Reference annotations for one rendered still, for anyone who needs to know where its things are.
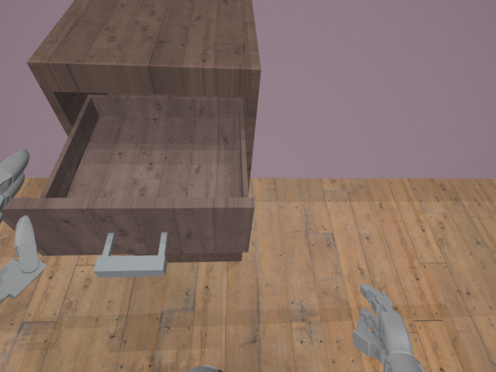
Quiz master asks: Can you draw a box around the robot right hand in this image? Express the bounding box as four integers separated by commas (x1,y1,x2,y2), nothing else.
353,284,414,364

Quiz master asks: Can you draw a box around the handle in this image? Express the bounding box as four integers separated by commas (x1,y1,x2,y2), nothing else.
94,232,168,277

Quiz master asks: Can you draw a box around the robot right forearm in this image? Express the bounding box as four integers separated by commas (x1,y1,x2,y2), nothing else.
384,353,425,372

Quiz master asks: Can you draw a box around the robot left hand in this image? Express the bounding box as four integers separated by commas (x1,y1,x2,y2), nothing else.
0,149,47,304

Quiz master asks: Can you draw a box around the cabinet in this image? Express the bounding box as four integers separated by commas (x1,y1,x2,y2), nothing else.
26,0,261,263

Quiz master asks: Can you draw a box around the drawer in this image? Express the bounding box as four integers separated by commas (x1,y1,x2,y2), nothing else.
1,95,254,256

